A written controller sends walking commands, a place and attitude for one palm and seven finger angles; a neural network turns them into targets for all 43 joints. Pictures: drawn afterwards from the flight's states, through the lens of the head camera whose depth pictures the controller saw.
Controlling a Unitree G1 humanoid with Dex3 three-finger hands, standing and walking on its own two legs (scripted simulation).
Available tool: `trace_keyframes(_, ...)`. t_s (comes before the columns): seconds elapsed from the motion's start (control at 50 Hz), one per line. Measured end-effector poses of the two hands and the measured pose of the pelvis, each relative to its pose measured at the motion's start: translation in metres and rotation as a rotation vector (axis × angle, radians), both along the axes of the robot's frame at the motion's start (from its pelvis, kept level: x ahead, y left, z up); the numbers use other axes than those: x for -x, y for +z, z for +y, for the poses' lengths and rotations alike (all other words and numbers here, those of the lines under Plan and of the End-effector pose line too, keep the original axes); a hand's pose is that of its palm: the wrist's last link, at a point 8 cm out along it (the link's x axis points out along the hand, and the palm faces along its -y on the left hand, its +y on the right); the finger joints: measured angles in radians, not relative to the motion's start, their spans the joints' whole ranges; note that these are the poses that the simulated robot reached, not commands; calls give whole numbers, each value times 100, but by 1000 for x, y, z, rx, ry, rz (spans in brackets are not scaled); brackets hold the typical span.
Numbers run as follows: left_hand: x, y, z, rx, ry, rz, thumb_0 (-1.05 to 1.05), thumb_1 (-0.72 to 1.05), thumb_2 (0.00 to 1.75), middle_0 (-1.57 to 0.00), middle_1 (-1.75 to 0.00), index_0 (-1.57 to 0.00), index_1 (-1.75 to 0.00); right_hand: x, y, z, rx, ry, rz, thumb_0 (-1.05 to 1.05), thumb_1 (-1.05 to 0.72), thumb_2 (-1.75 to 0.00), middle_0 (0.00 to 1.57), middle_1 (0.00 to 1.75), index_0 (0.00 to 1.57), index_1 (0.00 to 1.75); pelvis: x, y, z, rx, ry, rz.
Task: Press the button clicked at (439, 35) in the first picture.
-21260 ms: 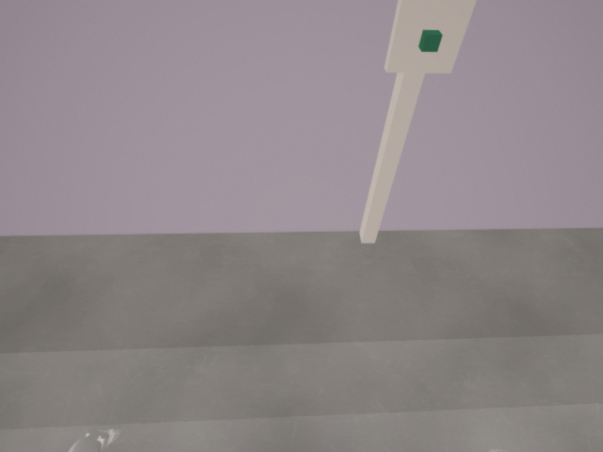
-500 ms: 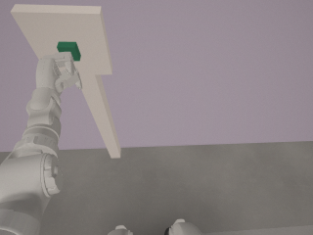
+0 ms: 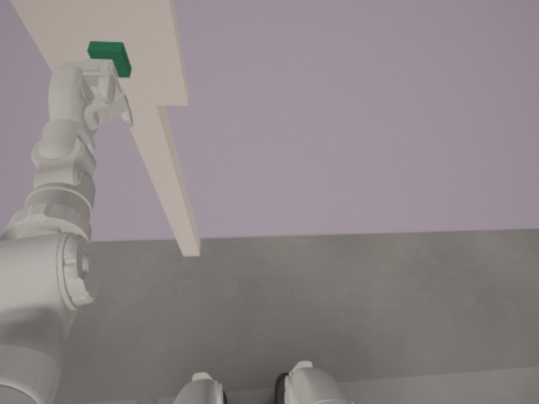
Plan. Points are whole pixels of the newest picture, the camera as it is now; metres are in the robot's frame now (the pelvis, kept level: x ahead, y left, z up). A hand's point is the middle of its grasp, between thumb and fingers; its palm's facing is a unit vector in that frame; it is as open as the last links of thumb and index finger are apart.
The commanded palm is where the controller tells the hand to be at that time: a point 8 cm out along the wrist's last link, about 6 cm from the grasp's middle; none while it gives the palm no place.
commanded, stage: pull the fist back off the button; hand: left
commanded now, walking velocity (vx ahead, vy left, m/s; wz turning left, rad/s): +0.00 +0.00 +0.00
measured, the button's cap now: (111, 55) +0.57 +0.17 +0.15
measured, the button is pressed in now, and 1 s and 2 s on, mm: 10 0 0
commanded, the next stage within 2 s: draw the hand back to the body in 1.02 s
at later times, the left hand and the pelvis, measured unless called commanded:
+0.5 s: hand (123, 111) +0.50 +0.16 +0.11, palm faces -0.02 -1.00 +0.00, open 3.3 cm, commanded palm +0.47 +0.20 +0.11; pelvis +0.01 +0.00 +0.00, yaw -2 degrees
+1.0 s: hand (116, 162) +0.42 +0.16 +0.11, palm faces -0.02 -1.00 -0.01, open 3.1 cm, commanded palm +0.40 +0.21 +0.11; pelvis +0.05 +0.00 +0.02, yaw +0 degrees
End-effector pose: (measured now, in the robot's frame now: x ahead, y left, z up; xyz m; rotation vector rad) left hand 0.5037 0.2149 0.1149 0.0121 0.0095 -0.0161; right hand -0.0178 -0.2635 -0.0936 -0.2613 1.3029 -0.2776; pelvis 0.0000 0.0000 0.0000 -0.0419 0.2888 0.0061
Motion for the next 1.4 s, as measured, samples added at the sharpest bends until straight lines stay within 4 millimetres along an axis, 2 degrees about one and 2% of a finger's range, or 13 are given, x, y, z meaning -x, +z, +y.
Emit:
trace_keyframes(0.24, 2, 0, 0, 4, 3, 1, 2, 90, 90, -130, -150, -156, -150, 7, -1, 1, -5, -2, -11, 1, -90, -90, 20, 30, 20, 30, 5, -2, 1, 0, -8, 0)
trace_keyframes(0.42, 13, -2, -1, 12, -5, -18, 2, 90, 90, -130, -150, -149, -150, -12, -1, 6, -31, -13, -51, 1, -90, -90, 20, 30, 20, 30, -5, 2, 3, -5, -27, -17)
trace_keyframes(0.62, 29, -10, -6, 11, -9, -11, 2, 90, 90, -130, -150, -135, -150, -67, 1, 10, -62, -9, -159, 1, -90, -90, 20, 30, 20, 30, -26, 10, 4, -14, -44, -53)
trace_keyframes(0.8, 62, -8, -1, 3, -5, -34, 2, 90, 90, -130, -150, -131, -150, -130, 12, 14, -93, 28, -288, 1, -90, -90, 20, 30, 20, 30, -45, 18, 3, -17, -46, -97)
trace_keyframes(0.96, 97, -8, 1, 1, -4, -30, 2, 90, 90, -130, -150, -130, -150, -178, 22, 16, -99, 105, -383, 1, -90, -90, 20, 30, 20, 30, -49, 22, 0, -18, -19, -133)
trace_keyframes(1.04, 103, -6, -3, -2, -9, -33, 2, 90, 90, -130, -150, -130, -150, -191, 24, 17, -96, 139, -412, 1, -90, -90, 20, 30, 20, 30, -45, 21, -1, -21, -5, -146)
trace_keyframes(1.12, 102, -2, -7, -8, -10, -35, 2, 90, 90, -130, -150, -130, -150, -194, 25, 18, -96, 151, -427, 1, -90, -90, 20, 30, 20, 30, -41, 21, -4, -24, -1, -153)
trace_keyframes(1.22, 104, 5, -7, -13, -13, -45, 2, 90, 90, -130, -150, -130, -150, -184, 25, 17, -103, 132, -429, 1, -90, -90, 20, 30, 20, 30, -38, 22, -6, -28, -12, -164)
trace_keyframes(1.34, 132, 23, -4, -27, -22, -83, 2, 90, 90, -130, -150, -130, -150, -170, 27, 15, -122, 96, -446, 1, -90, -90, 20, 30, 20, 30, -40, 27, -6, -31, -27, -196)
trace_keyframes(1.4, 149, 25, 2, -25, -10, -72, 2, 90, 90, -130, -150, -130, -150, -169, 29, 15, -124, 98, -456, 1, -90, -90, 20, 30, 20, 30, -38, 29, -8, -33, -24, -219)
